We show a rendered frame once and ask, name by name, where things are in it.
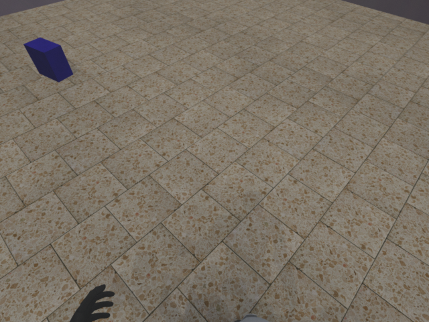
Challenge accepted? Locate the robot left hand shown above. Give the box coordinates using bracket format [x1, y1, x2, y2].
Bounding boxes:
[70, 284, 115, 322]

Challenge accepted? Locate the carton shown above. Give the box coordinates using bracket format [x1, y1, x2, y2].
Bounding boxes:
[24, 38, 73, 82]

